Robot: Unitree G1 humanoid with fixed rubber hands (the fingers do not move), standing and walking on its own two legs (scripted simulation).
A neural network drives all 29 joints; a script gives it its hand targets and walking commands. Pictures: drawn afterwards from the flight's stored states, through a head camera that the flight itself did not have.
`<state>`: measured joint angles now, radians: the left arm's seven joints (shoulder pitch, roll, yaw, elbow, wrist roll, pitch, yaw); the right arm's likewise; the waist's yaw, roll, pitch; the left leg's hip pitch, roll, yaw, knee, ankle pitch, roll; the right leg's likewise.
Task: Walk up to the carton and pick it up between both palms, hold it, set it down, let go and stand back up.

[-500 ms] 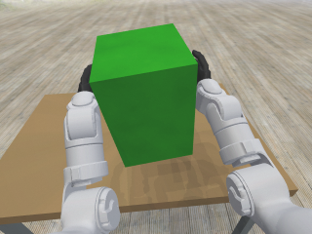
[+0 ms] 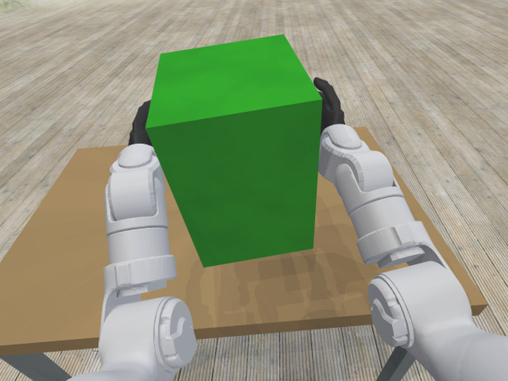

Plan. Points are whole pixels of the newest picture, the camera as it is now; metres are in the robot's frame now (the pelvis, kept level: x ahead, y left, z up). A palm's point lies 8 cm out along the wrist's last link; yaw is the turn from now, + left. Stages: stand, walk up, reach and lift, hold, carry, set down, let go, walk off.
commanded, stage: hold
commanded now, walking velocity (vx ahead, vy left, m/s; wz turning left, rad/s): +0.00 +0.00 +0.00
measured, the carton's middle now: (241, 157) +0.38 +0.00 +0.22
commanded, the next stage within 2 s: none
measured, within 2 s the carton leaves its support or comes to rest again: neither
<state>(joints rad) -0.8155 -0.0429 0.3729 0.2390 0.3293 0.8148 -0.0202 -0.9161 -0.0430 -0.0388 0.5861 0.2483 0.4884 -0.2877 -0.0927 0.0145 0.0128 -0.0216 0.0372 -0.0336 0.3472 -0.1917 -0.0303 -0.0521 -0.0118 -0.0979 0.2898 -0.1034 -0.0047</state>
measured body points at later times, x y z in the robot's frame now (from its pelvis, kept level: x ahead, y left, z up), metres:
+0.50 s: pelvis +0.01 +0.01 +0.00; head -0.05 +0.03 +0.45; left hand +0.39 +0.15 +0.24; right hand +0.39 -0.12 +0.25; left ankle +0.01 +0.14 -0.75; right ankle +0.05 -0.11 -0.75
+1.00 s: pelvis +0.00 +0.00 +0.00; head -0.06 +0.01 +0.45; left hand +0.38 +0.14 +0.24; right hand +0.38 -0.14 +0.24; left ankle +0.01 +0.14 -0.75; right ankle +0.05 -0.11 -0.75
